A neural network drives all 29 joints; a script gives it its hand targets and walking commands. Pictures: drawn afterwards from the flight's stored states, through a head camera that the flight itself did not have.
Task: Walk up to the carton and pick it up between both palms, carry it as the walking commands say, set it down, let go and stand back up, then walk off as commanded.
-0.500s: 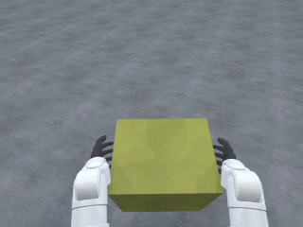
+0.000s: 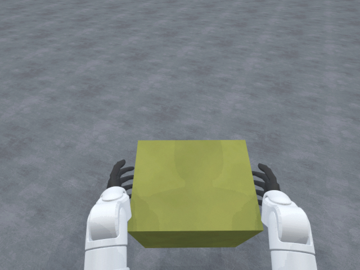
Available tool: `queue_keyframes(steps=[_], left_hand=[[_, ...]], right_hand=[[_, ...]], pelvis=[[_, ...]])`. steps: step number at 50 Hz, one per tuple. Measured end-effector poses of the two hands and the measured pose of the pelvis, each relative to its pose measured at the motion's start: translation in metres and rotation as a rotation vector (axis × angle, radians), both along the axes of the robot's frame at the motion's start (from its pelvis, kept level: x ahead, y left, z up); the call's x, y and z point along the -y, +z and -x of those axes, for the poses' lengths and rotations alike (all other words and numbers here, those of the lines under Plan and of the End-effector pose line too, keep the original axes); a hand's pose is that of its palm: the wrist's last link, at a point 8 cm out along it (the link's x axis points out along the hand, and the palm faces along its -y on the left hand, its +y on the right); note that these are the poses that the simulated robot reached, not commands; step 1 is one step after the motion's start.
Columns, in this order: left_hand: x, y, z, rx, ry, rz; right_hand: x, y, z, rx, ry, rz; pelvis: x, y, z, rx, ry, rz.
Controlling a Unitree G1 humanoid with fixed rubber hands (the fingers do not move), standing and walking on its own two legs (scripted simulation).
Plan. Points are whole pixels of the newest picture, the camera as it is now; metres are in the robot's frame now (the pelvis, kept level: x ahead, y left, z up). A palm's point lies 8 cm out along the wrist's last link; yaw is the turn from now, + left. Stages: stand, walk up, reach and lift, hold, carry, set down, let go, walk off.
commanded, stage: carry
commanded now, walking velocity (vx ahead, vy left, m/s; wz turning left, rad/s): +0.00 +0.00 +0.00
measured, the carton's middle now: (190, 198) +0.32 +0.00 -0.04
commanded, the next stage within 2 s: hold in 0.26 s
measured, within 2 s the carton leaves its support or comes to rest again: neither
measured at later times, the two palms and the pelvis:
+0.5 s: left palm (121, 200) +0.26 +0.16 +0.05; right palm (273, 205) +0.25 -0.17 +0.04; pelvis -0.01 +0.00 +0.01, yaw +5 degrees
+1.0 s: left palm (124, 203) +0.29 +0.17 -0.01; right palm (265, 205) +0.28 -0.18 -0.01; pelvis -0.01 -0.01 +0.01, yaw +7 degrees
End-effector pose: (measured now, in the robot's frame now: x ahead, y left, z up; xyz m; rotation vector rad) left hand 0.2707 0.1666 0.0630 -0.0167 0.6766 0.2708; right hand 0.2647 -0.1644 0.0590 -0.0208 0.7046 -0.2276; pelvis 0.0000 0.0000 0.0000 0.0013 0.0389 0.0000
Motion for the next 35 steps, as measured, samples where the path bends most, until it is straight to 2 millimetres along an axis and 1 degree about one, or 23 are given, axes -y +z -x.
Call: queue_keyframes(steps=[6, 10, 14, 17, 19, 23, 29, 32, 35], left_hand=[[0.001, -0.005, 0.0, -0.016, -0.015, -0.001], [0.0, -0.011, -0.001, -0.027, -0.026, -0.007], [-0.001, -0.012, 0.001, -0.022, -0.018, -0.007], [0.0, -0.025, 0.0, -0.043, -0.063, -0.023], [0.002, -0.029, 0.004, -0.051, -0.085, -0.039], [0.005, -0.023, 0.009, -0.024, -0.068, -0.06], [0.01, -0.007, -0.002, 0.029, -0.067, -0.048], [0.01, -0.006, -0.007, 0.024, -0.069, -0.046], [0.01, -0.006, -0.014, 0.01, -0.08, -0.051]], right_hand=[[0.001, -0.004, 0.003, -0.019, -0.006, 0.005], [0.001, -0.011, 0.002, -0.03, 0.001, 0.0], [-0.001, -0.01, 0.002, -0.028, 0.011, 0.015], [0.002, -0.023, 0.004, -0.052, 0.032, 0.049], [0.004, -0.028, 0.009, -0.061, 0.048, 0.067], [0.007, -0.023, 0.013, -0.037, 0.063, 0.06], [0.011, -0.005, -0.001, 0.01, 0.08, 0.098], [0.014, -0.004, -0.012, 0.002, 0.091, 0.08], [0.015, -0.005, -0.019, -0.011, 0.099, 0.062]], pelvis=[[0.0, 0.001, -0.001, 0.006, -0.003, 0.0], [-0.001, 0.001, 0.0, 0.003, 0.0, 0.003], [-0.001, 0.002, 0.001, 0.007, -0.001, 0.007], [-0.002, 0.008, 0.0, 0.05, 0.033, 0.002], [-0.003, 0.011, -0.001, 0.064, 0.048, 0.003], [-0.003, 0.014, 0.003, 0.081, 0.09, 0.0], [0.003, 0.012, 0.014, 0.111, 0.09, -0.004], [0.007, 0.01, 0.018, 0.128, 0.091, -0.005], [0.009, 0.009, 0.019, 0.127, 0.094, -0.004]])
